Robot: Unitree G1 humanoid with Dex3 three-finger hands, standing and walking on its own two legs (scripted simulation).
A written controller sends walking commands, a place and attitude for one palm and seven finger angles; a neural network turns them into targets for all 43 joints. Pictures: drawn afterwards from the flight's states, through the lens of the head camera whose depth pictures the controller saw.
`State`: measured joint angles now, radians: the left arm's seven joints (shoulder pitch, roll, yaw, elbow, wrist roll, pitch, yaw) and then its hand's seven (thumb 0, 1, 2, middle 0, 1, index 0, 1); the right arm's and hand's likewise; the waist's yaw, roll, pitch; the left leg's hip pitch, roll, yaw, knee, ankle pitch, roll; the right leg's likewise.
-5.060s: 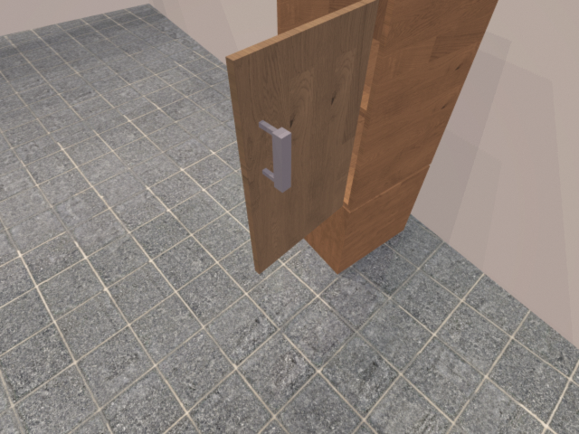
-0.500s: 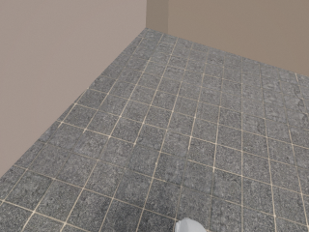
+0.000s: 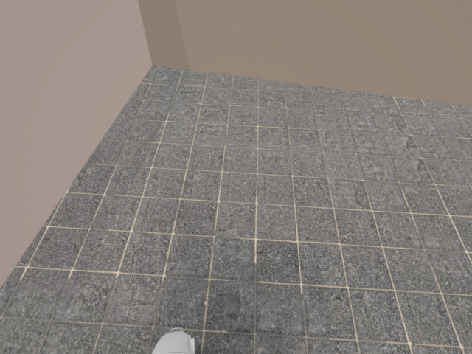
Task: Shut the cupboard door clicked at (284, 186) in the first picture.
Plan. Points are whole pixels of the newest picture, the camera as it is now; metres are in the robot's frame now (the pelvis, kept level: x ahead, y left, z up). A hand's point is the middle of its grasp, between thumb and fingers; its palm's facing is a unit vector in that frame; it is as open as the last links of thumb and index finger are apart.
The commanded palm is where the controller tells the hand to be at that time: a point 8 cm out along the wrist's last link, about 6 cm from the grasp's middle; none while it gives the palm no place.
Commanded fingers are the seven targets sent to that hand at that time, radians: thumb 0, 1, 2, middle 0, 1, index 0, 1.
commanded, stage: walk around to get in front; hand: left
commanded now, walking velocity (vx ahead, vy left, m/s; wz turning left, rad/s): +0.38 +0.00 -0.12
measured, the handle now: out of the picture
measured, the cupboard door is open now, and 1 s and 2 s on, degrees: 99 99 99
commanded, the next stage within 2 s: walk to a spot facing it in 0.36 s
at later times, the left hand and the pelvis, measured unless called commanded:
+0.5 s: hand (158, 268) +0.31 +0.19 -0.17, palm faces -0.13 -0.97 -0.18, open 7.3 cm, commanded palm none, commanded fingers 0.00 0.90 0.90 -0.20 -0.30 -0.20 -0.30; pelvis +0.23 +0.01 +0.00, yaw -9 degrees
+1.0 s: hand (175, 225) +0.44 +0.17 -0.20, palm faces +0.10 -0.98 -0.17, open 7.3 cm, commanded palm none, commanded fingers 0.00 0.90 0.90 -0.20 -0.30 -0.20 -0.30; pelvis +0.36 -0.02 -0.02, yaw +5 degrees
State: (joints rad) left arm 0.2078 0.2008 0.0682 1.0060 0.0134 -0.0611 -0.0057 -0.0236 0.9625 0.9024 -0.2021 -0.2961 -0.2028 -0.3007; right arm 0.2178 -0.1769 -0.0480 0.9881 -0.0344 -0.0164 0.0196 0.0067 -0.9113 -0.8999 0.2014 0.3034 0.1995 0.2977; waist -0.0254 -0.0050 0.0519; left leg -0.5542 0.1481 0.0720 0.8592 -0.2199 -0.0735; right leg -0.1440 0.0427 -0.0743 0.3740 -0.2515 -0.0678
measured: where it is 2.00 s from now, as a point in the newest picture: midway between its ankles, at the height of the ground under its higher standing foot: (258, 296)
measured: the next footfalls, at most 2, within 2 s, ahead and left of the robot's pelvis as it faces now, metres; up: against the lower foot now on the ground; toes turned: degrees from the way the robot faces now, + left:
left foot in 0.14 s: +0.22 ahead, +0.14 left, +0.00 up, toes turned +6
right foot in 0.56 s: +0.36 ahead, -0.15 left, +0.00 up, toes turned -16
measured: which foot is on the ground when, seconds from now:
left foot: up 0.00-0.12, down 0.14-0.56, up 0.58-0.88, down 0.90-1.00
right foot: down 0.00-0.16, up 0.18-0.54, down 0.56-0.90, up 0.92-1.00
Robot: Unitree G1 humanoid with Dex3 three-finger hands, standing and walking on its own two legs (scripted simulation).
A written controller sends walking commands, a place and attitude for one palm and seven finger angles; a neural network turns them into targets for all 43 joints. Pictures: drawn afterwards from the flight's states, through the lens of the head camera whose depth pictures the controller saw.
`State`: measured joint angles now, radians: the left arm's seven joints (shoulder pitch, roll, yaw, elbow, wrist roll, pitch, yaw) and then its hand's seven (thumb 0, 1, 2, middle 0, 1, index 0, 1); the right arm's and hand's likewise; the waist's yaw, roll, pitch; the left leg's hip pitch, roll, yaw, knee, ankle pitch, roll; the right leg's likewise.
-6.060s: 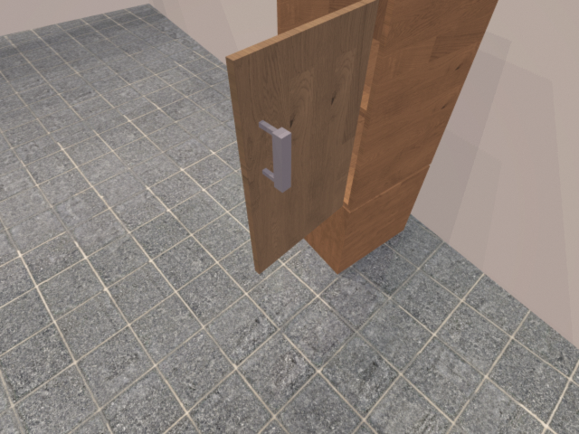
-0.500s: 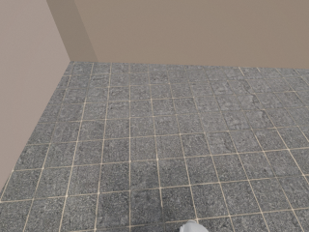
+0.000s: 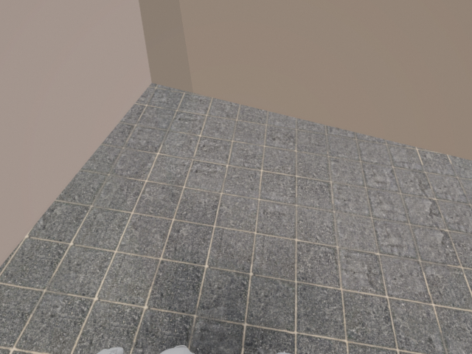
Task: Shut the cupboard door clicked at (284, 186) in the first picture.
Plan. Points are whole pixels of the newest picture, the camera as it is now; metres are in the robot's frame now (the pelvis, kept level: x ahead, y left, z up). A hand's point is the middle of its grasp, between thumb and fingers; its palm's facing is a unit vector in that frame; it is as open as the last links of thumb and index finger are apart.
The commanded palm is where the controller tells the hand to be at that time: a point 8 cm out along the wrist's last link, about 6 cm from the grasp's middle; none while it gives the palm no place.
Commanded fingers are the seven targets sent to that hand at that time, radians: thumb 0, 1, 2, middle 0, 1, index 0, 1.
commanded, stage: walk to a spot facing it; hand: left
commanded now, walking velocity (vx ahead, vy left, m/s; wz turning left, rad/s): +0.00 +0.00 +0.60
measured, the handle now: out of the picture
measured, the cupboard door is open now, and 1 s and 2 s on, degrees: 99 99 99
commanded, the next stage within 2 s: none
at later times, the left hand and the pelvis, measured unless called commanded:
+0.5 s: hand out of the picture +0.03 +0.13 -0.14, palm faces +0.32 -0.91 -0.27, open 7.4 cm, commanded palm none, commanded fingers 0.00 0.90 0.90 -0.20 -0.30 -0.20 -0.30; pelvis +0.03 -0.08 +0.02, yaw +19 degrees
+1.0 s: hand out of the picture +0.01 +0.16 -0.14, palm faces +0.60 -0.75 -0.29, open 7.4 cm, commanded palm none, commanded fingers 0.00 0.90 0.90 -0.20 -0.30 -0.20 -0.30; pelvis +0.05 -0.09 +0.01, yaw +38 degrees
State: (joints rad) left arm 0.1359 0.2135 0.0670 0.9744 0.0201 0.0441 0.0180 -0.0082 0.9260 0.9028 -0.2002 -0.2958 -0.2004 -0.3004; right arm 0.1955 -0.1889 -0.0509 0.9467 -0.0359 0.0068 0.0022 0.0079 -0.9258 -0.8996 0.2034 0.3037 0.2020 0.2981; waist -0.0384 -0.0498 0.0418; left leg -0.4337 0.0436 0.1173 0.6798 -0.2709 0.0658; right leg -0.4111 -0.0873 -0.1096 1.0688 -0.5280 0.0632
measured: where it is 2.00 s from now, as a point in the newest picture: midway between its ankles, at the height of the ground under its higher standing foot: outside the picture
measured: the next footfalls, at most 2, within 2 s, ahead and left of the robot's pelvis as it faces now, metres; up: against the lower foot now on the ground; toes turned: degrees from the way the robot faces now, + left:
right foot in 0.32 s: +0.08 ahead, -0.19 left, +0.00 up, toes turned +9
left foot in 0.66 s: +0.02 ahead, +0.06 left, +0.00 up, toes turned +32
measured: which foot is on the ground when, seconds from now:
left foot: down 0.00-0.32, up 0.34-0.64, down 0.66-1.00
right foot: up 0.00-0.30, down 0.32-0.66, up 0.68-0.98, down 1.00-1.00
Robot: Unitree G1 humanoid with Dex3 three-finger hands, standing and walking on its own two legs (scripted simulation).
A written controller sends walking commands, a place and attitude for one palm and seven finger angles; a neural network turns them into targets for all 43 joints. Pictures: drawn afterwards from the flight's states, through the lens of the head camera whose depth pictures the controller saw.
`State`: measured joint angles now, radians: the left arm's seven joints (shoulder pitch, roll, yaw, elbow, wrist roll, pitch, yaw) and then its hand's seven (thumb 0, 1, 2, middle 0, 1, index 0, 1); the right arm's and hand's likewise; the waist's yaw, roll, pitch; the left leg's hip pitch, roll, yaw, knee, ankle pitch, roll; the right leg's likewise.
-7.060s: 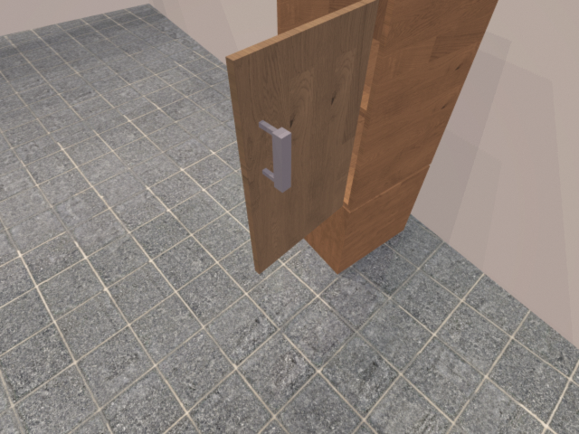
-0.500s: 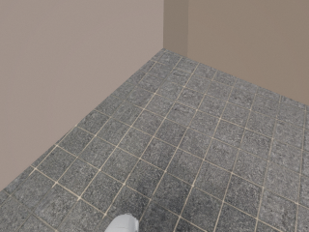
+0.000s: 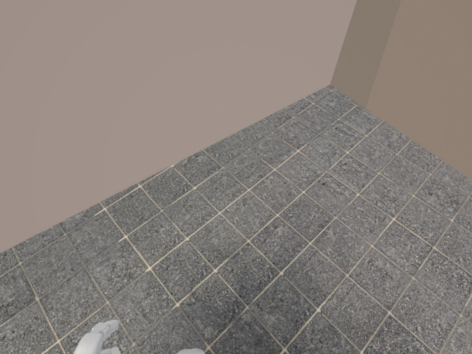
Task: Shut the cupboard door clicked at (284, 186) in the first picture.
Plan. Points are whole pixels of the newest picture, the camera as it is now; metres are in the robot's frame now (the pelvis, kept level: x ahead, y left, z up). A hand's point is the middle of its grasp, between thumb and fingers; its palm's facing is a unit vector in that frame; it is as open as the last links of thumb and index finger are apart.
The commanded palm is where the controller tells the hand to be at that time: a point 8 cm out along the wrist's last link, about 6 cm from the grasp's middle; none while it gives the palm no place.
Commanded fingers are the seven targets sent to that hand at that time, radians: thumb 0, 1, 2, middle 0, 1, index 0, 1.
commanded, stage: walk to a spot facing it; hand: left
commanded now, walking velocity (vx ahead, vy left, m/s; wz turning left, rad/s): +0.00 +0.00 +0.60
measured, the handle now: out of the picture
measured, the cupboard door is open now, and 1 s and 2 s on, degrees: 99 99 99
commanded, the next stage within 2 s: none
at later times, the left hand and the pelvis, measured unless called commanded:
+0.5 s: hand out of the picture +0.01 +0.23 -0.17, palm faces +0.33 -0.91 -0.24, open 7.4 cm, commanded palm none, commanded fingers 0.00 0.90 0.90 -0.20 -0.30 -0.20 -0.30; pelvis +0.00 +0.01 +0.00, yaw +18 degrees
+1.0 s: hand out of the picture -0.05 +0.16 -0.16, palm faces +0.60 -0.77 -0.22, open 7.4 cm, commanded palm none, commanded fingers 0.00 0.90 0.90 -0.20 -0.30 -0.20 -0.30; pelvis +0.02 -0.03 +0.01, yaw +38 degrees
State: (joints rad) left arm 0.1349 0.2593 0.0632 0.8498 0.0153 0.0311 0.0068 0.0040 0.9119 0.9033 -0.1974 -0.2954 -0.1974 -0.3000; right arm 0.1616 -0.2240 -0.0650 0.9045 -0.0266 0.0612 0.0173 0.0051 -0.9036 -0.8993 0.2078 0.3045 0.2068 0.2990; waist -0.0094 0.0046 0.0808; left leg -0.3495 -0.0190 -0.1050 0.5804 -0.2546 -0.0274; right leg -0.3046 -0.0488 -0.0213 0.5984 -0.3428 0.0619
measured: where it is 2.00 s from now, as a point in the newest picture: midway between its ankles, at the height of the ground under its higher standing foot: outside the picture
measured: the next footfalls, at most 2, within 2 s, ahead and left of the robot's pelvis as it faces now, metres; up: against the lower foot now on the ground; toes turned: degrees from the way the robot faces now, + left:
left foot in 0.32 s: +0.04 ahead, +0.12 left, +0.00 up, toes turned +18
right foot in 0.72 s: +0.10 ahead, -0.13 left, +0.00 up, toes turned +24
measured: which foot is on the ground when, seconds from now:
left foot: down 0.00-0.00, up 0.02-0.30, down 0.32-0.70, up 0.72-1.00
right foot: down 0.00-0.32, up 0.34-0.70, down 0.72-1.00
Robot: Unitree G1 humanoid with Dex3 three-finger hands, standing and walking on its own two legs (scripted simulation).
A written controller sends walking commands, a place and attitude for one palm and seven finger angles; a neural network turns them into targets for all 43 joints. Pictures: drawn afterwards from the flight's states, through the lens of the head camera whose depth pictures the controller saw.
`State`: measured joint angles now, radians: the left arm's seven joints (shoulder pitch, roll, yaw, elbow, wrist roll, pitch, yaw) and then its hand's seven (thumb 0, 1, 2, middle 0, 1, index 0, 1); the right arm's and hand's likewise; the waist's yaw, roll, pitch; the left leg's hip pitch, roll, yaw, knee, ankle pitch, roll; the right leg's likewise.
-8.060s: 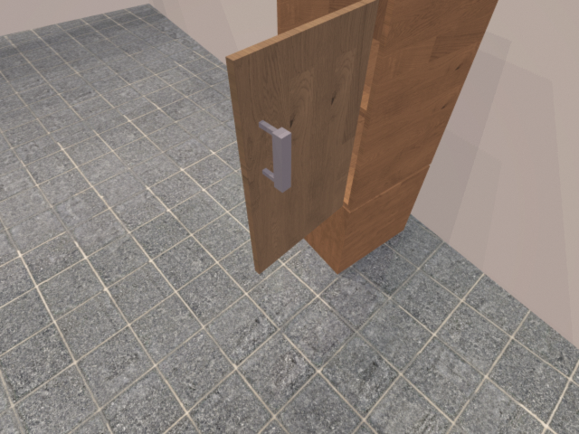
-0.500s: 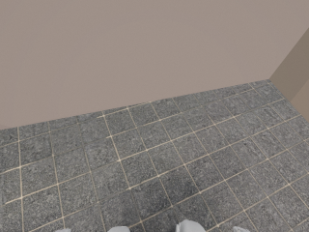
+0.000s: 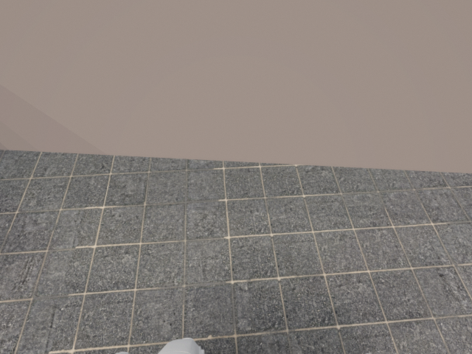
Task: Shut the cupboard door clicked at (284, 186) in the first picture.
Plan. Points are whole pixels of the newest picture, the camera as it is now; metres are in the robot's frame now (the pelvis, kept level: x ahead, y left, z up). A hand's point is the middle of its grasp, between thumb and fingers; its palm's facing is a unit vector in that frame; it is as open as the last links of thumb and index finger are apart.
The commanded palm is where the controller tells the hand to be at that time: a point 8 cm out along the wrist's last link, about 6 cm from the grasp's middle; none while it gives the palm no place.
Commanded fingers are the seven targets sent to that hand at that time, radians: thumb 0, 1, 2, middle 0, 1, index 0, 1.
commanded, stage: walk to a spot facing it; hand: left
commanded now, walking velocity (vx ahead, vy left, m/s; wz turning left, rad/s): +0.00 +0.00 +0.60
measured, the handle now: out of the picture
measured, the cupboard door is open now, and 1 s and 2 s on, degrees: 99 99 99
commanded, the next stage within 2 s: none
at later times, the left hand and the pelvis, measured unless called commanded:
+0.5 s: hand out of the picture +0.06 +0.21 -0.15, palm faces +0.30 -0.91 -0.28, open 7.4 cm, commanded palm none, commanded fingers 0.00 0.90 0.90 -0.20 -0.30 -0.20 -0.30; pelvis +0.02 -0.02 +0.00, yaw +17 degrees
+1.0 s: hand out of the picture +0.00 +0.27 -0.18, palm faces +0.60 -0.78 -0.20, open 7.4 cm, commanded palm none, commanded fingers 0.00 0.90 0.90 -0.20 -0.30 -0.20 -0.30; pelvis +0.11 +0.09 +0.00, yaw +34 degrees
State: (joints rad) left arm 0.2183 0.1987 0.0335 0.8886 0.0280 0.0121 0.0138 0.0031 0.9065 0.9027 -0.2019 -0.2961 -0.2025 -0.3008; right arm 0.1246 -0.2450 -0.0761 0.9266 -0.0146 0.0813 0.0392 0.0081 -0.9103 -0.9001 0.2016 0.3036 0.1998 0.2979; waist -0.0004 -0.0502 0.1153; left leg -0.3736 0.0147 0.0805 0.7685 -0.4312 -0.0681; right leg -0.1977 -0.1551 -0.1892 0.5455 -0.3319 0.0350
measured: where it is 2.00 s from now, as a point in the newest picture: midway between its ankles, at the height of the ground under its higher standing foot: (156, 271)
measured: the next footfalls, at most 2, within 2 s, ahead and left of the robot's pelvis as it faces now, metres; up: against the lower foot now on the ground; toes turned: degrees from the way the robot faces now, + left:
left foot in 0.06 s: +0.04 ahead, +0.13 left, +0.00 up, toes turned +7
right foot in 0.42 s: +0.09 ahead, -0.13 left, +0.00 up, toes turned +12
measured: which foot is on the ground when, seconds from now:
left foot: up 0.00-0.04, down 0.06-0.42, up 0.44-0.82, down 0.84-1.00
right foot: down 0.00-0.06, up 0.08-0.40, down 0.42-0.84, up 0.86-1.00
